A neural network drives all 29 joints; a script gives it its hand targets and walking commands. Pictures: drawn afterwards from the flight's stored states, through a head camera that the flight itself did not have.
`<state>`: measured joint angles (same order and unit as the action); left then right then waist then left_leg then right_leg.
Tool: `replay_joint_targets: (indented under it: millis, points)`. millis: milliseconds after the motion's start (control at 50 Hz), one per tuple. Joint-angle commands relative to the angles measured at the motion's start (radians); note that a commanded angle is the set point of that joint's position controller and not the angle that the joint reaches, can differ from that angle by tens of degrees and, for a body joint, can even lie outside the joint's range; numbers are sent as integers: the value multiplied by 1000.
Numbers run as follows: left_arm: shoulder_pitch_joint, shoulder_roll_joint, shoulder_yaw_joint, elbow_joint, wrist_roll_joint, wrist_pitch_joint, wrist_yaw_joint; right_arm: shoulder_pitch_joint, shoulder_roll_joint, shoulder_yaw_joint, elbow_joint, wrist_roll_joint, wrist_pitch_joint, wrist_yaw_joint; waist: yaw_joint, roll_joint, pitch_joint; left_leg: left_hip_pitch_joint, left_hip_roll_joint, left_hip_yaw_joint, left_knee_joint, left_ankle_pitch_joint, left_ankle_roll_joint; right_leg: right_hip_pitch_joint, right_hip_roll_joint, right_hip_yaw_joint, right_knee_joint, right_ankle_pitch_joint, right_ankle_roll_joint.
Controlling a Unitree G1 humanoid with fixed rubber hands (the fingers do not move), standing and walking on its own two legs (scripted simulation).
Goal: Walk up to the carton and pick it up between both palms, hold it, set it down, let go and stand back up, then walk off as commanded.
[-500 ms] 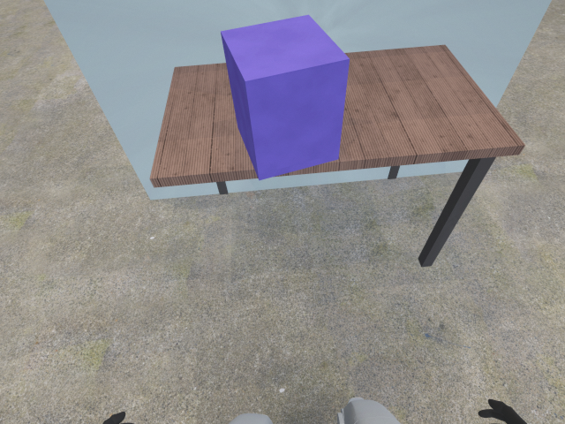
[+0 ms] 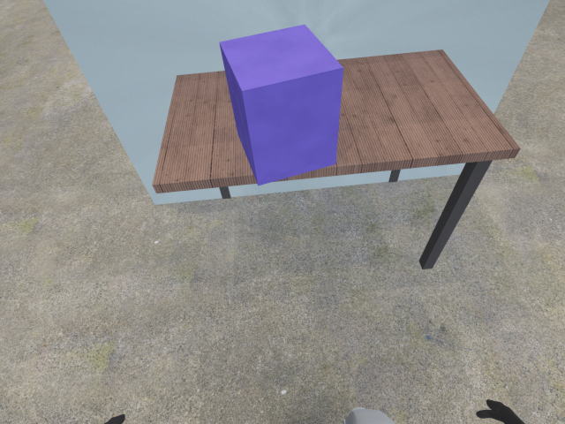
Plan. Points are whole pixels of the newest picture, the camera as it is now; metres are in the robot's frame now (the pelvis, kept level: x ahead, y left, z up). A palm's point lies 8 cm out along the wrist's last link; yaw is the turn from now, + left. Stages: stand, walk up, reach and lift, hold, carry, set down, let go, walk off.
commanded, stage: stand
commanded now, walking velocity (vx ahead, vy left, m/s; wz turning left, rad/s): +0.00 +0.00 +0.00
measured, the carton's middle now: (281, 106) +0.76 +0.04 +0.01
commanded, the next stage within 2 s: none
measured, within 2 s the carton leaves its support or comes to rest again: neither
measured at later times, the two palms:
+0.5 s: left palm out of the picture +0.08 +0.30 -0.09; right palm out of the picture +0.10 -0.30 -0.11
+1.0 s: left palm out of the picture +0.08 +0.31 -0.09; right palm out of the picture +0.10 -0.29 -0.10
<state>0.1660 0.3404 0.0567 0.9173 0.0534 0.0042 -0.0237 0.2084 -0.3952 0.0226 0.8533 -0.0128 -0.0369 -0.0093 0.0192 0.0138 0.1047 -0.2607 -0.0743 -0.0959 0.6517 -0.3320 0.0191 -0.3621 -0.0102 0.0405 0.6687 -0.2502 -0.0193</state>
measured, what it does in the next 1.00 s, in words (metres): stands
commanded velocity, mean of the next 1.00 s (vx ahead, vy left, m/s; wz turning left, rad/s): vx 0.00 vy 0.00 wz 0.00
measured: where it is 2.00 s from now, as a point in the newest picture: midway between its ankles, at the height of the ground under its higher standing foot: outside the picture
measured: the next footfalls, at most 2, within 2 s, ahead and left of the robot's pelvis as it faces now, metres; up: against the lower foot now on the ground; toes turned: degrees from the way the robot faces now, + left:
none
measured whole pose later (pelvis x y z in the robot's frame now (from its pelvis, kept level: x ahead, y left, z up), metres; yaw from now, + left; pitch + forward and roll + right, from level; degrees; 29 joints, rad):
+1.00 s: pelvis +0.00 +0.01 +0.01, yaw +0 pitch -3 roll +1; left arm 0.17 0.34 0.06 0.93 0.05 0.00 -0.03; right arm 0.21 -0.39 0.02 0.86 -0.01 -0.04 0.00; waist 0.02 0.01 0.08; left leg -0.24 -0.07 -0.10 0.60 -0.30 0.02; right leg -0.33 -0.01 0.04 0.60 -0.22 -0.02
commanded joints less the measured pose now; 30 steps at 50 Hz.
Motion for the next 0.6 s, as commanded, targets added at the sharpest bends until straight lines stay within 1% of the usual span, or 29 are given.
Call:
replay_joint_targets:
  millis: [0,20,40,60,80,100,120,140,160,180,200,220,240,260,280,300,320,340,360,380,400,420,460,480,500,520,540,560,580]
  points:
    - [-104,231,35,-10,-62,-46,23,-68,-159,-44,13,4,-27,-9,3,-22,-203,-7,135,-141,-239,74,34,207,-104,140,-227,14,-50]
    - [-124,241,39,2,-62,-44,22,-74,-161,-45,6,1,-28,-3,-16,-35,-212,13,131,-135,-239,54,23,190,-112,142,-247,-32,-58]
    - [-137,222,33,-10,-63,-42,21,-38,-176,-50,15,-1,-26,-5,-22,-45,-181,-4,131,-153,-247,42,33,165,-108,146,-244,-46,-60]
    - [-125,212,27,-15,-58,-42,16,-43,-165,-44,20,-1,-26,-7,-15,-19,-177,11,130,-140,-237,44,28,149,-123,169,-257,-55,-61]
    - [-102,227,27,-1,-57,-47,12,-42,-168,-46,17,-4,-29,-5,-18,-53,-226,33,139,-151,-236,63,29,178,-120,149,-244,-11,-59]
    - [-100,212,21,7,-59,-53,12,-54,-189,-51,13,3,-27,-8,-21,-50,-231,39,138,-143,-225,78,33,171,-109,138,-245,-6,-51]
    - [-97,220,20,14,-66,-51,12,-39,-193,-52,29,-7,-26,-2,-14,-40,-187,8,132,-144,-224,83,30,166,-104,137,-237,18,-55]
    - [-127,193,16,6,-60,-47,16,-56,-195,-52,19,-5,-24,-7,-13,-56,-191,-8,145,-161,-268,67,34,197,-97,117,-226,16,-48]
    - [-94,204,19,10,-65,-42,16,-55,-176,-45,10,-2,-30,-6,-7,-55,-212,-11,156,-178,-250,77,29,219,-106,119,-212,61,-48]
    - [-68,195,22,7,-69,-50,14,-69,-180,-48,16,-6,-30,-10,12,-31,-195,-2,133,-141,-240,99,26,224,-108,123,-228,57,-50]
    - [-112,224,23,0,-60,-46,19,-53,-165,-39,9,1,-26,-6,-19,-58,-188,-7,121,-131,-235,94,25,195,-114,143,-253,24,-54]
    - [-133,214,29,-11,-60,-49,16,-44,-157,-41,18,-2,-27,-7,-12,-52,-195,10,121,-108,-217,69,18,190,-127,163,-260,-8,-62]
    - [-137,210,22,-11,-58,-54,14,-30,-160,-44,16,0,-29,-3,-26,-68,-219,22,124,-121,-228,50,27,187,-121,152,-255,-16,-64]
    - [-108,243,34,-3,-66,-45,15,-13,-173,-49,30,-2,-27,1,-18,-70,-208,18,126,-125,-223,56,24,181,-115,149,-268,-38,-55]
    - [-107,234,34,6,-56,-48,14,-8,-172,-49,20,-3,-26,0,-38,-37,-202,33,123,-111,-229,78,24,171,-119,154,-259,-62,-53]
    - [-90,225,28,5,-65,-48,13,-28,-199,-46,33,-1,-24,-2,-9,-6,-171,4,138,-153,-245,93,35,169,-99,132,-252,-23,-47]
    - [-104,199,15,-6,-67,-50,12,-55,-176,-45,11,-5,-28,-3,-4,-11,-189,-3,152,-167,-270,95,37,190,-89,123,-233,11,-42]
    - [-97,221,22,1,-61,-47,13,-69,-174,-47,8,2,-30,-2,-11,-39,-190,-11,149,-163,-262,68,27,192,-94,109,-249,13,-40]
    - [-96,215,26,12,-65,-49,15,-70,-176,-45,11,-2,-26,-1,2,-65,-216,2,138,-148,-273,53,30,223,-98,129,-251,-21,-41]
    - [-109,228,31,-5,-56,-51,19,-73,-155,-45,-5,6,-23,1,-4,-17,-202,0,133,-134,-242,78,31,199,-118,145,-258,-22,-49]
    - [-115,227,30,-5,-65,-41,15,-55,-181,-45,6,1,-26,0,-19,-54,-202,10,138,-137,-263,67,28,181,-106,137,-246,-45,-48]
    - [-117,210,31,-8,-66,-39,13,-72,-172,-47,10,0,-33,4,7,-45,-194,-13,130,-124,-261,41,17,189,-98,129,-261,-76,-48]
    - [-114,223,28,3,-57,-43,15,-45,-165,-47,23,-1,-30,-2,-11,-80,-197,17,122,-119,-238,36,24,172,-122,160,-284,-95,-55]
    - [-129,230,24,2,-57,-44,11,-51,-190,-47,29,0,-23,-1,-6,-83,-172,4,133,-137,-252,27,34,156,-120,157,-286,-101,-55]
    - [-123,225,26,-9,-62,-40,9,-44,-179,-49,27,2,-23,2,-8,-50,-185,0,141,-138,-257,35,27,160,-103,134,-279,-81,-38]
    - [-126,201,27,-5,-57,-41,7,-39,-177,-50,26,-5,-26,1,-15,-58,-166,7,135,-129,-258,29,26,147,-108,144,-279,-96,-45]
    - [-127,207,28,-5,-59,-42,9,-43,-159,-41,24,0,-28,-3,-18,-20,-182,0,141,-137,-261,59,28,175,-104,138,-280,-95,-39]
    - [-102,243,32,3,-63,-39,9,-30,-159,-39,25,0,-23,-5,-6,-45,-196,-12,156,-162,-292,38,31,205,-91,125,-261,-74,-29]
    - [-103,234,36,6,-63,-42,12,-47,-179,-42,25,0,-26,-3,-12,-8,-202,2,155,-153,-290,54,33,199,-86,118,-248,-18,-33]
